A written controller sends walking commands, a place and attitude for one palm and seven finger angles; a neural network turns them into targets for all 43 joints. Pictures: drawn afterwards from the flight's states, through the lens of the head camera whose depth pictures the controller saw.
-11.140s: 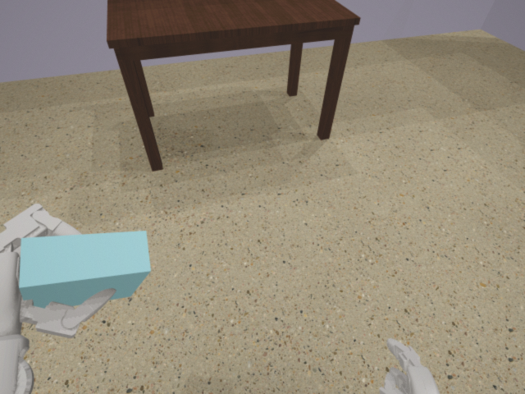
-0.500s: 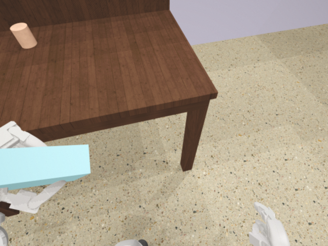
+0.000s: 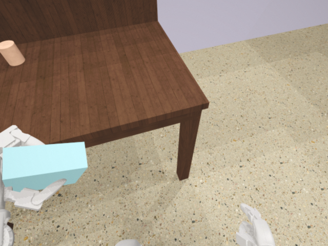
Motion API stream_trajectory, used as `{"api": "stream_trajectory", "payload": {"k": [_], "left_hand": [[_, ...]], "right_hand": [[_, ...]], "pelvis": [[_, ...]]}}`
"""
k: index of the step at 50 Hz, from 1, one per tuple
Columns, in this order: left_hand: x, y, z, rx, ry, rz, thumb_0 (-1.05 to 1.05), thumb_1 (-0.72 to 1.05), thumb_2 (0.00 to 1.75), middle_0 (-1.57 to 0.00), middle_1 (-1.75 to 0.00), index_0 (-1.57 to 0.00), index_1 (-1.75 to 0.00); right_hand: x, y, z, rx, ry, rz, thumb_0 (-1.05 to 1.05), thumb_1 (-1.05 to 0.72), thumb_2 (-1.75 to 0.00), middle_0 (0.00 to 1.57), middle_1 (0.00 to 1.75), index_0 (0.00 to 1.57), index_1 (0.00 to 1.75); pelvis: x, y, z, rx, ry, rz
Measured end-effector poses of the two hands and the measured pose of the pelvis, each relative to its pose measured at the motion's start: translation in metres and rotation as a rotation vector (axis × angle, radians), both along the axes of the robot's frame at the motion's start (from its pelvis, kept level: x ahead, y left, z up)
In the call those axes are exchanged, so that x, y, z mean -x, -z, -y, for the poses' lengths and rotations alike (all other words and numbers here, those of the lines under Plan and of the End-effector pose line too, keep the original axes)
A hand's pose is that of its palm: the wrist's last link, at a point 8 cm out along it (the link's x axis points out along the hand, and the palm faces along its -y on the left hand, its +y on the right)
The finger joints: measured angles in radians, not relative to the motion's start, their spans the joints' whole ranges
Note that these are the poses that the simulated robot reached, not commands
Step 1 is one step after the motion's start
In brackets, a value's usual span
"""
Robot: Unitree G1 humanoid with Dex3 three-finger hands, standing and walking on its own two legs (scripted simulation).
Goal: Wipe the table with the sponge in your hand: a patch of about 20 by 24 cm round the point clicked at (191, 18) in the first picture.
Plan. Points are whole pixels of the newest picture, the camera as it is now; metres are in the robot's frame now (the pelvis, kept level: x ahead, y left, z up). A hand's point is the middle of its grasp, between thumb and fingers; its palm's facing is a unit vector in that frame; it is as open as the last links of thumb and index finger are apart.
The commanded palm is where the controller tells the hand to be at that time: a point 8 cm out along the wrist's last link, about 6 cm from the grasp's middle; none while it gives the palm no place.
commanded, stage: come to a stop and stand still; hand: left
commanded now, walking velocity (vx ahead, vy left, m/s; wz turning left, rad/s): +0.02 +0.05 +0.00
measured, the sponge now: (57, 167) +0.24 +0.21 +0.14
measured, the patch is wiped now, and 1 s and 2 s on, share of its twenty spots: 0.00 0.00 0.00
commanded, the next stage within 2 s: look again from close up in 1.58 s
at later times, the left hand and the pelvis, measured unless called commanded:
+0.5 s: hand out of the picture +0.15 +0.35 +0.16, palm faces +0.45 -0.83 -0.33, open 9.2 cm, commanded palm +0.09 +0.36 +0.18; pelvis -0.06 +0.08 +0.00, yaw +1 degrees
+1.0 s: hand out of the picture +0.15 +0.34 +0.17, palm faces +0.50 -0.80 -0.34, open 9.2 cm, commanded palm +0.09 +0.36 +0.18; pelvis -0.05 +0.06 +0.00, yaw +4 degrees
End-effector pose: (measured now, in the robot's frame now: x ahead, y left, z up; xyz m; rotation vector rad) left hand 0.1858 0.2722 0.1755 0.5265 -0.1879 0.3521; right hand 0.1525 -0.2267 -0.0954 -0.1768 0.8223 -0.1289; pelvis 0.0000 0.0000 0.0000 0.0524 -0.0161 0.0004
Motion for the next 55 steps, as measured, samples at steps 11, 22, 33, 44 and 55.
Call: {"api": "stream_trajectory", "payload": {"k": [11,22,33,44,55], "left_hand": [[0.017,-0.028,-0.087,-0.077,-0.008,0.246,-0.01,-0.44,1.03,-0.85,-1.33,-0.84,-1.33],[0.071,0.013,-0.099,0.068,0.051,0.155,-0.01,-0.43,1.03,-0.84,-1.33,-0.84,-1.34],[0.093,-0.007,-0.121,0.083,-0.048,0.256,-0.01,-0.43,1.03,-0.84,-1.34,-0.84,-1.34],[0.097,0.002,-0.106,0.068,-0.064,0.163,-0.01,-0.43,1.03,-0.84,-1.34,-0.84,-1.34],[0.067,-0.001,-0.089,0.055,-0.070,0.123,-0.01,-0.43,1.03,-0.84,-1.34,-0.84,-1.34]], "right_hand": [[0.025,-0.033,-0.017,0.107,-0.027,0.108,0.01,-0.91,-0.90,0.19,0.30,0.20,0.30],[0.062,-0.028,-0.098,0.020,-0.130,0.119,0.01,-0.90,-0.90,0.20,0.30,0.20,0.30],[0.050,-0.035,-0.132,-0.036,-0.223,0.189,0.01,-0.90,-0.90,0.20,0.30,0.21,0.30],[0.036,-0.043,-0.095,0.039,-0.202,0.188,0.01,-0.90,-0.90,0.20,0.30,0.20,0.30],[0.019,-0.037,-0.071,0.049,-0.167,0.141,0.01,-0.90,-0.90,0.20,0.30,0.20,0.30]], "pelvis": [[0.033,0.004,-0.039,0.046,0.020,0.018],[0.058,0.005,-0.078,0.057,-0.006,0.071],[0.071,0.001,-0.086,0.064,-0.027,0.087],[0.061,-0.002,-0.072,0.066,-0.057,0.075],[0.035,-0.007,-0.058,0.059,-0.071,0.034]]}}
